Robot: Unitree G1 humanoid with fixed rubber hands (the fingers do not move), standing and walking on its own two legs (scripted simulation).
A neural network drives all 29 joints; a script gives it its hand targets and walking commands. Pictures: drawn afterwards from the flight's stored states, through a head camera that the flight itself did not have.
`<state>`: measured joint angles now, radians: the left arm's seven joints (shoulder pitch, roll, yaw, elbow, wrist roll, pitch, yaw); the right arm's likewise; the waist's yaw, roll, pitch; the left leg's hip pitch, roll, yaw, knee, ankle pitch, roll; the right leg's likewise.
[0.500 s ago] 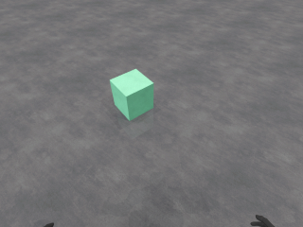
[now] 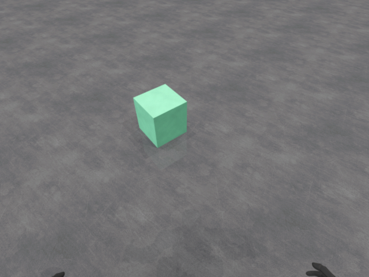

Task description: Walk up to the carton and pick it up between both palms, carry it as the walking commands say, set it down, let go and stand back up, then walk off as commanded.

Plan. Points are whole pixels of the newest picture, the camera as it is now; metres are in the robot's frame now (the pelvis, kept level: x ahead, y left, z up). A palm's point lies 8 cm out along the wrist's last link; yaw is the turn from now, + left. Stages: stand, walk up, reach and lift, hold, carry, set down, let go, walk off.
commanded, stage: stand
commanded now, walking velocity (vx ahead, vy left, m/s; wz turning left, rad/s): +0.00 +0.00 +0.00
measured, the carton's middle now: (161, 115) +1.28 +0.14 -0.64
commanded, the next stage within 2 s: walk up in 0.04 s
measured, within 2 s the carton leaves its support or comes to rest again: neither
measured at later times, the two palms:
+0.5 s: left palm out of the picture +0.00 +0.27 -0.12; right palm (301, 266) +0.17 -0.27 -0.13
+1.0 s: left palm (79, 200) +0.36 +0.31 -0.13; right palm (266, 227) +0.26 -0.20 -0.12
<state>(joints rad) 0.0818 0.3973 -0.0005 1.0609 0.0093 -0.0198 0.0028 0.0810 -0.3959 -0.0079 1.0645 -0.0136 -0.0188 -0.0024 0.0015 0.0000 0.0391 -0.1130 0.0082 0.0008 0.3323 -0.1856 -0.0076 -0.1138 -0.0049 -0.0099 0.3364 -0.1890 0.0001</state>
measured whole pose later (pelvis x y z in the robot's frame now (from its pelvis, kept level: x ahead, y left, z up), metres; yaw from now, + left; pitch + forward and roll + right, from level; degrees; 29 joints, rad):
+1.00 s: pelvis +0.27 +0.06 +0.00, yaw +4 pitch -1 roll -1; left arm 0.15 0.27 0.05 0.93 0.04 -0.01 -0.05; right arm 0.38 -0.22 -0.04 1.01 -0.03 -0.08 0.02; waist -0.05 -0.04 0.05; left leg -0.06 0.05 0.12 0.31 -0.24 -0.01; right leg -0.56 -0.14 -0.06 0.90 -0.14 0.05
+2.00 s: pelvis +0.70 +0.13 +0.00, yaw +4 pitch +0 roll -2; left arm 0.21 0.24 0.07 1.01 0.03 0.02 -0.02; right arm 0.35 -0.19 -0.04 1.06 -0.03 -0.06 0.00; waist -0.04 -0.04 0.05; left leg -0.19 0.09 0.13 0.37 -0.18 0.01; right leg -0.46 -0.09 -0.08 0.90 -0.28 0.04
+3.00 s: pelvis +0.74 +0.15 -0.01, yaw +7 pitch -2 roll -1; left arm 0.28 0.16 0.04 1.08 0.03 0.03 0.01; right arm 0.23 -0.15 -0.05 1.08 -0.01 0.02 -0.04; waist -0.01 0.01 0.04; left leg -0.21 0.03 0.04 0.43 -0.21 0.01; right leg -0.20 -0.03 -0.07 0.53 -0.36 0.01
